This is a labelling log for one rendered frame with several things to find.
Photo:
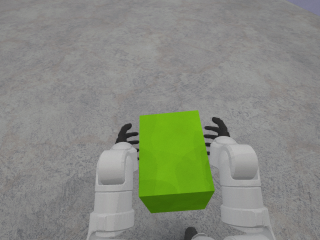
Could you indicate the robot right hand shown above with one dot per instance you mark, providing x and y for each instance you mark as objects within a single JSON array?
[{"x": 222, "y": 130}]

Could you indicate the robot left hand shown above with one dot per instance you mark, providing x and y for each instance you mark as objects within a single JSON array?
[{"x": 122, "y": 136}]

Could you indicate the robot left forearm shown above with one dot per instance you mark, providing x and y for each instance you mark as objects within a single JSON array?
[{"x": 113, "y": 213}]

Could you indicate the right robot foot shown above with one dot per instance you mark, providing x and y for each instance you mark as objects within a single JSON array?
[{"x": 189, "y": 233}]

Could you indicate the robot right forearm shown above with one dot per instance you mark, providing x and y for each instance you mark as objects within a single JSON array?
[{"x": 242, "y": 200}]

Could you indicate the carton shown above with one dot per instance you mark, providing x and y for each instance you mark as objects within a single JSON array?
[{"x": 174, "y": 169}]

